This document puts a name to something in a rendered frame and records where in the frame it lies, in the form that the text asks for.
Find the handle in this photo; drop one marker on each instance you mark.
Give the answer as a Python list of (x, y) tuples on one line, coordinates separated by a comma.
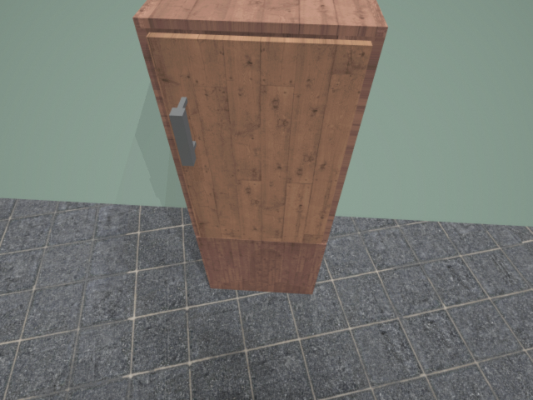
[(180, 126)]

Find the cupboard door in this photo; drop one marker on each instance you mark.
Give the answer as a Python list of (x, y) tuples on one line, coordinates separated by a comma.
[(271, 117)]

